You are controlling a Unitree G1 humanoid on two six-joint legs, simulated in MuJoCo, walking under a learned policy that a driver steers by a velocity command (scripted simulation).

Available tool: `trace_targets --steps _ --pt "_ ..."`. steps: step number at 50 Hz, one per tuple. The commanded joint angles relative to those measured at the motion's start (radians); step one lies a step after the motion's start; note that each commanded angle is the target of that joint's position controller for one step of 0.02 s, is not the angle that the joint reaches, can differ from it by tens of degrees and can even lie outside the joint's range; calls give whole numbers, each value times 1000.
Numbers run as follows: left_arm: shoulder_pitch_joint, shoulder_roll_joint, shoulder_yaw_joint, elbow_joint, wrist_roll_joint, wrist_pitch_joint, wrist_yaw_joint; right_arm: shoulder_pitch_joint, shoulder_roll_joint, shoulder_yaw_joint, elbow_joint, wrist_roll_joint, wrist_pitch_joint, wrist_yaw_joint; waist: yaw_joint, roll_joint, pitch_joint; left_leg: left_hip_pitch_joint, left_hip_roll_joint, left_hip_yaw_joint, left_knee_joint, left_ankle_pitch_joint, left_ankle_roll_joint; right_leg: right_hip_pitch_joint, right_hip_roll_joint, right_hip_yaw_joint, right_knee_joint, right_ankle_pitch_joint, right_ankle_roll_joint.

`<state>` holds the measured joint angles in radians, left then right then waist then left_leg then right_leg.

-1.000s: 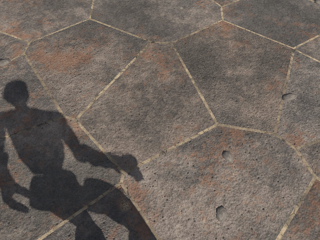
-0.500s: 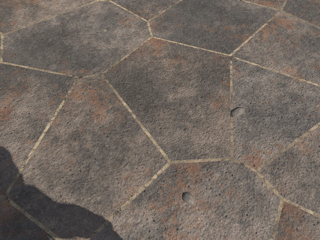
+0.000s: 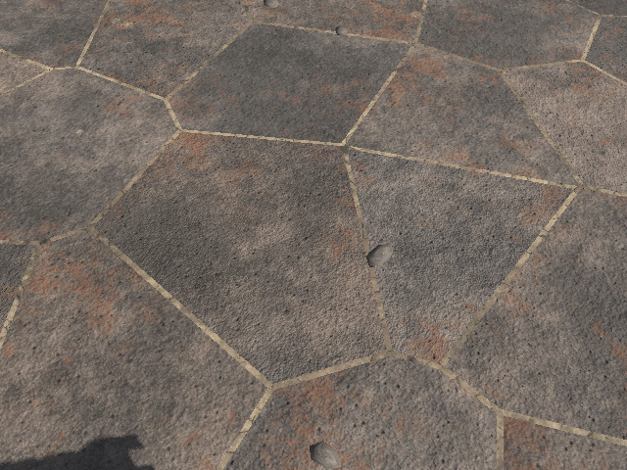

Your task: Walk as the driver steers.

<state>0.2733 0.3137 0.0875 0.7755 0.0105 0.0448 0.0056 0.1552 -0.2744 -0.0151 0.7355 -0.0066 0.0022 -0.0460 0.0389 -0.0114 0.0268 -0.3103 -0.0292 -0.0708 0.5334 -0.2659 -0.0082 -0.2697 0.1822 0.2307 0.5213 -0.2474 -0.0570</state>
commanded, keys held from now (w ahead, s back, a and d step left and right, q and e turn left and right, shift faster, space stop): e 0.14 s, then no key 0.82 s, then w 0.04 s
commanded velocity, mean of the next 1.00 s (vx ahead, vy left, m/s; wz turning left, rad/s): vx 0.01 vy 0.00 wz -0.22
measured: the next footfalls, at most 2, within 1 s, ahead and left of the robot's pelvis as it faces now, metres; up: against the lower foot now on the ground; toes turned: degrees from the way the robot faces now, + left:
right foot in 0.46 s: +0.00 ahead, -0.10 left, +0.00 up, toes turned -8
left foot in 0.72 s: +0.03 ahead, +0.13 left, +0.00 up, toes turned -11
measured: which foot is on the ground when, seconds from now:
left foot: down 0.00-0.46, up 0.48-0.70, down 0.72-1.00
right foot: down 0.00-0.00, up 0.02-0.44, down 0.46-1.00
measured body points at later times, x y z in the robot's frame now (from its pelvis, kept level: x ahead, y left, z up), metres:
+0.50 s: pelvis -0.01 +0.00 +0.00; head +0.01 -0.01 +0.45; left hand +0.16 +0.23 -0.11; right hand +0.01 -0.28 -0.13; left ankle +0.02 +0.11 -0.73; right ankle -0.04 -0.09 -0.74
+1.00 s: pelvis -0.03 +0.02 +0.01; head -0.03 +0.02 +0.46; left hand +0.07 +0.26 -0.14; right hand -0.05 -0.24 -0.14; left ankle -0.01 +0.13 -0.73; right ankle -0.04 -0.09 -0.73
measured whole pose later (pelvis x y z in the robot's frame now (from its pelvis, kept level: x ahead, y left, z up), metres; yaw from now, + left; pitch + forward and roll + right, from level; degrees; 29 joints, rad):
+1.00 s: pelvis -0.03 +0.02 +0.01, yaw -10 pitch -2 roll +0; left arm 0.21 0.24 0.01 1.05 0.01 0.01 0.03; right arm 0.26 -0.22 -0.01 1.03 -0.01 0.01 -0.03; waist 0.00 0.00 0.03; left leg -0.13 0.00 -0.01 0.39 -0.22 0.00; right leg -0.15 0.04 0.04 0.39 -0.20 -0.02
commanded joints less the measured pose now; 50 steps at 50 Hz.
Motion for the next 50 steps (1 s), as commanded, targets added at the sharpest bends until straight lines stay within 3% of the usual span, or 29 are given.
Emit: trace_targets --steps 1,2,3,4,5,6,7,9,12,16,20,22,23,24,25,27,28,30,32,34,36,37,38,39,41,48,50 --pt "30 14 0 -97 -23 -13 6 34 -251 -54 -70 -17 -18 -20 5 256 -78 285 402 -399 -286 369 136 -213 -6 -30 262 -260 37" --pt "53 121 26 -71 15 -5 13 86 -228 -57 -57 -9 -4 -9 -24 214 -110 243 457 -426 -223 576 248 -229 -16 -119 455 -414 51" --pt "46 141 36 -55 22 -1 11 85 -167 -40 -62 -5 0 -4 -13 127 -88 220 416 -337 -208 617 254 -228 -55 -111 556 -366 58" --pt "37 132 37 -42 20 7 4 40 -128 -30 -70 -4 2 -1 -1 93 -48 183 345 -224 -206 580 223 -227 -80 -114 604 -297 71" --pt "34 125 37 -38 14 15 -6 2 -117 -27 -83 -9 5 -3 11 120 -42 185 284 -143 -206 535 185 -232 -88 -127 632 -241 83" --pt "36 119 33 -39 9 23 -19 -5 -122 -28 -87 -14 6 -7 8 169 -44 195 255 -90 -198 580 176 -243 -88 -142 659 -212 99" --pt "28 113 30 -38 3 26 -26 9 -124 -30 -88 -18 6 -5 -4 177 -52 206 240 -54 -192 609 177 -245 -87 -156 673 -193 111" --pt "-15 97 22 -51 -4 29 -31 59 -126 -35 -73 -18 2 0 -34 167 -64 243 248 -44 -185 632 196 -253 -82 -155 642 -183 122" --pt "-53 75 9 -58 -1 34 -28 103 -138 -43 -48 -14 -6 4 -56 169 -68 288 276 -56 -182 608 221 -251 -88 -144 538 -190 118" --pt "-75 42 -14 -53 -3 36 -23 87 -145 -47 -33 -18 -8 20 -57 183 -71 230 277 -37 -178 536 225 -115 -117 -184 319 -216 94" --pt "-65 33 -31 -37 -9 27 -13 89 -165 -53 -4 -17 7 34 -52 201 -70 174 270 -43 -137 517 218 36 -121 -248 69 -163 59" --pt "-29 34 -40 -14 3 7 -6 96 -154 -50 15 -8 17 35 -18 139 -59 79 243 -20 -85 407 141 203 -148 -220 -235 86 30" --pt "-32 89 -35 -19 23 -9 1 132 -103 -38 9 -10 15 41 -42 -11 -90 -9 184 31 13 220 76 300 -309 -19 -307 95 5" --pt "-97 159 -27 -34 15 -15 5 140 -31 -16 -12 0 16 38 -77 -195 -45 -59 51 118 14 -138 24 191 -496 152 -284 364 -93" --pt "-90 104 -38 -20 15 -25 8 101 -79 -25 13 -2 33 25 -24 -168 -39 28 71 64 118 -248 19 99 -504 131 -269 337 -166" --pt "-154 44 -64 -9 18 -34 15 93 -91 -34 32 5 43 28 -57 -140 5 13 58 41 149 -205 22 85 -423 45 -278 296 -143" --pt "-158 43 -68 1 13 -38 22 99 -94 -37 43 -2 43 30 -63 -158 12 10 54 46 143 -170 19 102 -388 11 -264 349 -121" --pt "-139 45 -71 25 5 -44 27 134 -77 -32 79 -11 39 30 -62 -138 -27 36 40 57 121 -151 4 152 -360 -34 -221 482 -112" --pt "-125 44 -73 50 2 -45 27 136 -57 -25 100 -4 37 24 -53 -120 -40 69 38 62 49 -134 -7 167 -356 -39 -196 491 -112" --pt "-136 49 -71 70 -1 -42 28 147 -45 -20 126 0 35 17 -66 -105 -35 142 39 71 -109 4 -9 140 -336 -39 -178 406 -86" --pt "-118 43 -70 88 -4 -43 26 151 -77 -21 147 -14 23 13 -58 -68 -39 263 105 7 -191 197 -6 59 -303 -29 -192 201 -26" --pt "-83 42 -66 102 -4 -43 21 133 -113 -26 155 -12 17 16 -22 -18 -9 244 133 -22 -165 232 6 33 -262 -47 -218 117 -11" --pt "-91 34 -66 123 -6 -40 20 121 -101 -27 174 -3 16 24 -31 37 28 159 122 -17 -166 177 16 73 -236 -78 -230 82 -5" --pt "-100 39 -64 139 -4 -38 22 126 -68 -19 186 -6 11 29 -45 40 37 132 118 -18 -191 140 17 104 -237 -82 -211 88 -3" --pt "-101 39 -60 160 -3 -38 21 124 -65 -16 208 -9 5 24 -43 62 26 126 115 -20 -213 136 20 127 -243 -85 -193 129 -6" --pt "-74 20 -64 244 -3 -41 23 125 -52 -10 269 -7 0 17 -43 32 24 146 120 -29 -228 91 37 103 -240 -92 -213 98 7" --pt "-52 30 -60 261 -2 -36 23 148 -70 -18 285 -9 5 17 -47 31 11 139 93 -25 -223 -163 56 78 -205 -112 -190 -129 -5"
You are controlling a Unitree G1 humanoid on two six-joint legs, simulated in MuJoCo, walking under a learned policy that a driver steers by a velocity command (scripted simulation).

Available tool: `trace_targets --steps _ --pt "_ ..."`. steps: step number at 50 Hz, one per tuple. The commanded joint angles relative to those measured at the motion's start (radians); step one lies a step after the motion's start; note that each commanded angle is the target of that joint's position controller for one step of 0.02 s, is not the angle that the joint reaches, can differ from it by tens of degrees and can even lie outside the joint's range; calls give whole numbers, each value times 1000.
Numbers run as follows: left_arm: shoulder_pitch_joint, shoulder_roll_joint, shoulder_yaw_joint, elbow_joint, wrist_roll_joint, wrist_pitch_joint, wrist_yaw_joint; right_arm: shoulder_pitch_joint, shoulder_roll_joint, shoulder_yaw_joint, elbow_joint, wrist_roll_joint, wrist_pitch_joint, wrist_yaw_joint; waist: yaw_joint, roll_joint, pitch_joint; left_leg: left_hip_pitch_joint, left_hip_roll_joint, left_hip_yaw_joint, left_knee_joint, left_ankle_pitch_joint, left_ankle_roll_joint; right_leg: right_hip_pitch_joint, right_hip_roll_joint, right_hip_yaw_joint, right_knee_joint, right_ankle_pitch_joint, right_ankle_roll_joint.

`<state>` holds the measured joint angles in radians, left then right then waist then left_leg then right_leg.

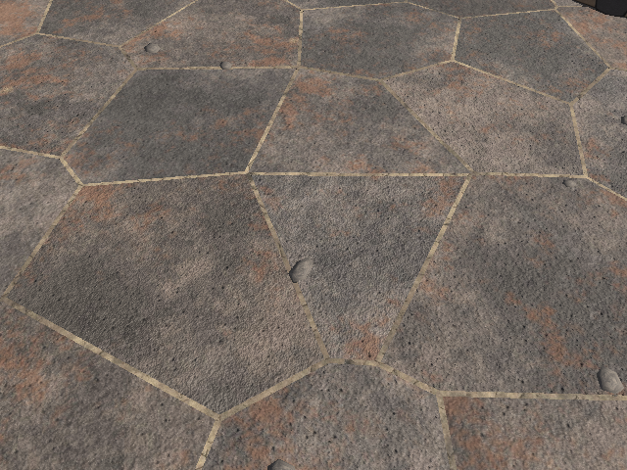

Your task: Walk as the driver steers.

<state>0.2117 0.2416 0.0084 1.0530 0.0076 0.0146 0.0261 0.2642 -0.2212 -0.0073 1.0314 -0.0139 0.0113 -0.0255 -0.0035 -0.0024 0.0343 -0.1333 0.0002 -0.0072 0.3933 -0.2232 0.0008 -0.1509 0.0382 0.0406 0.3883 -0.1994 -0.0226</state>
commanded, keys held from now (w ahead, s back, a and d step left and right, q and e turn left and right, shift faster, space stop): w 0.32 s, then w+q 0.68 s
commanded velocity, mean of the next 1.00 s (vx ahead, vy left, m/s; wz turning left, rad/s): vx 0.40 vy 0.00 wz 0.27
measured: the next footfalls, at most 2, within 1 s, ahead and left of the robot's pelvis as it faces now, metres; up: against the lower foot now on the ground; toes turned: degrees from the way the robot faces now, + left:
left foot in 0.70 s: +0.39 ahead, +0.08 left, +0.00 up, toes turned +14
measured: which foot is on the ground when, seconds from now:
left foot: down 0.00-0.24, up 0.26-0.68, down 0.70-1.00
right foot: down 0.00-0.68, up 0.70-1.00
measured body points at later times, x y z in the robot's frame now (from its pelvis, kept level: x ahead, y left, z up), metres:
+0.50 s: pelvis +0.13 -0.03 +0.00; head +0.14 -0.04 +0.45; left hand +0.02 +0.20 -0.14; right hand +0.25 -0.27 -0.15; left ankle +0.20 +0.11 -0.68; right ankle +0.02 -0.10 -0.74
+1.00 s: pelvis +0.39 +0.05 +0.00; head +0.42 +0.06 +0.45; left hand +0.48 +0.33 -0.12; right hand +0.47 -0.22 -0.14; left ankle +0.35 +0.07 -0.74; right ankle +0.58 -0.10 -0.67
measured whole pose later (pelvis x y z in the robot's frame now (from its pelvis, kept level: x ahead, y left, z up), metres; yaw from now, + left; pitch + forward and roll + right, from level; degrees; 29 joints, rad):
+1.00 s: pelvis +0.39 +0.05 +0.00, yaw +19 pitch +1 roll +0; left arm 0.07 0.24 0.03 0.83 0.05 -0.04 -0.01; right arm 0.37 -0.24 -0.07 0.98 0.00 -0.06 0.00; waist -0.05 -0.02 0.05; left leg -0.10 -0.17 -0.06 0.30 -0.20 0.15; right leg -0.67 -0.13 0.05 0.92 -0.14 0.04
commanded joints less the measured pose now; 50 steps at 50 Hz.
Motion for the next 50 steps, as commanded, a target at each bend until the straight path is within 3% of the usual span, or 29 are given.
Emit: trace_targets --steps 1,3,5,6,7,9,11,12,13,14,15,17,20,25,28,30,32,33,34,35,36,37,38,39,40,42,44,46,50 --pt "15 111 24 -17 6 -1 1 42 -139 -32 -13 -3 2 -2 -8 31 25 -66 59 -105 -81 -372 69 -91 -39 66 -27 -333 -53" --pt "-7 91 23 -34 15 2 -7 73 -145 -38 -10 -5 9 3 -28 64 106 -93 105 -199 -129 -563 119 -224 -18 56 43 -446 -65" --pt "-27 34 10 -53 24 -14 -18 130 -166 -53 15 -6 5 1 -42 161 104 -30 233 -370 -239 -597 184 -282 16 -51 222 -253 -43" --pt "-32 41 11 -61 29 -25 -22 127 -169 -59 17 -7 -1 1 -40 167 101 -50 287 -417 -280 -556 211 -273 -15 -67 300 -188 -38" --pt "-25 59 16 -66 25 -34 -26 108 -169 -62 12 -9 -7 4 -26 146 85 -62 292 -412 -291 -513 215 -261 -31 -60 328 -214 -39" --pt "32 50 17 -57 18 -51 -35 39 -168 -67 -3 -4 -17 10 23 142 84 -128 244 -315 -259 -455 190 -158 -33 -77 238 -237 -55" --pt "203 27 20 9 10 -61 -29 -40 -153 -70 -26 3 -17 14 102 114 97 -316 146 -190 -133 -456 150 120 21 -123 43 -145 -70" --pt "292 56 29 38 16 -66 -19 -68 -120 -63 -44 -2 -23 15 132 11 104 -429 89 -123 31 -411 127 236 -38 -11 -52 -214 -78" --pt "402 142 47 53 26 -76 -8 -81 -26 -39 -77 3 -33 25 154 -244 42 -556 -31 36 376 -331 81 330 -299 406 -257 -518 -129" --pt "415 192 60 66 22 -71 -12 -108 -71 -48 -101 -18 -39 30 134 -223 106 -652 -40 10 539 -314 94 231 -411 620 -336 -655 -196" --pt "314 156 53 37 23 -73 -12 -114 -96 -53 -106 -23 -48 39 72 -124 168 -661 23 -37 621 -217 106 148 -403 580 -327 -631 -213" --pt "207 105 41 -7 12 -96 -16 -68 -77 -50 -73 -14 -64 59 12 -64 143 -611 63 -36 630 -69 92 135 -307 375 -330 -377 -169" --pt "269 57 26 18 14 -121 -6 -74 -63 -52 -63 -19 -56 72 13 -60 86 -603 48 -14 652 23 66 200 -248 156 -300 -2 -134" --pt "320 28 11 34 17 -126 0 -252 -27 -35 -141 -14 -46 70 37 -72 111 -632 22 43 512 109 47 182 -225 -27 -273 337 -119" --pt "328 41 9 37 15 -128 6 -349 -8 -17 -190 -13 -45 75 53 -85 125 -523 10 124 324 151 65 155 -229 -99 -271 456 -110" --pt "325 63 12 42 14 -130 11 -338 -24 -19 -202 -11 -46 72 33 -92 109 -433 -18 161 248 137 105 191 -245 -141 -208 684 -97" --pt "302 96 21 36 11 -128 19 -222 -59 -34 -176 -13 -51 63 -26 -108 30 -297 -77 193 233 85 151 240 -257 -181 -19 1008 -82" --pt "285 114 27 28 14 -120 21 -104 -80 -47 -142 -12 -56 59 -74 -119 -38 -190 -102 189 219 57 178 246 -266 -189 140 1075 -81" --pt "267 126 32 17 12 -113 19 38 -107 -64 -97 -17 -61 55 -132 -116 -113 -20 -113 168 156 76 209 191 -261 -201 339 991 -75" --pt "250 125 33 -8 13 -113 10 160 -169 -90 -70 -30 -61 46 -187 -65 -173 183 -7 6 106 -30 256 5 -229 -212 609 709 -63" --pt "310 -3 14 -60 7 -116 -14 151 -267 -115 -89 -39 -52 37 -95 185 -259 459 310 -541 55 -43 423 -406 -29 -192 1025 -251 -16" --pt "203 85 35 -97 9 -127 -21 151 -254 -117 -83 2 -40 43 -129 89 -296 461 332 -772 -107 -147 463 -542 7 7 1137 -270 -27" --pt "112 100 38 -140 4 -140 -25 60 -222 -108 -94 7 -40 37 -88 57 -125 323 313 -624 -150 -146 418 -613 -65 25 1078 -155 -39" --pt "89 103 39 -147 6 -150 -24 13 -165 -97 -102 6 -45 36 -53 -22 -50 180 282 -527 -178 -28 378 -564 -103 16 990 -87 -38" --pt "83 92 41 -147 14 -142 -21 -19 -136 -89 -108 3 -53 33 -13 -61 -7 68 234 -443 -184 107 345 -498 -125 17 924 -76 -26" --pt "110 61 39 -158 37 -102 -24 -22 -109 -76 -107 7 -70 26 38 -45 -12 -46 168 -330 -187 268 319 -395 -141 19 831 -99 9" --pt "88 45 37 -180 44 -73 -29 15 -137 -80 -102 13 -85 25 45 -22 -8 -83 131 -277 -190 329 311 -397 -144 -7 747 -90 36" --pt "-5 50 38 -223 46 -61 -33 56 -159 -85 -102 15 -86 24 23 6 16 -92 105 -266 -208 307 289 -449 -147 -29 652 -8 59" --pt "-185 63 38 -297 38 -55 -41 162 -154 -85 -101 14 -75 24 -49 42 22 7 85 -286 -188 375 219 -539 -126 -40 470 156 75"
Keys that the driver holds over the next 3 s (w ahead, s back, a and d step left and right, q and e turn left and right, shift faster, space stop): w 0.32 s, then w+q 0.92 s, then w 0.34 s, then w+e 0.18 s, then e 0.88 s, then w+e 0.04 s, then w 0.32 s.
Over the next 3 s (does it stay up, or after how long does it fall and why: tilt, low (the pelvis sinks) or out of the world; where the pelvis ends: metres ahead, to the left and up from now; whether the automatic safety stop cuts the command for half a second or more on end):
stays up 0.95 0.29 0.01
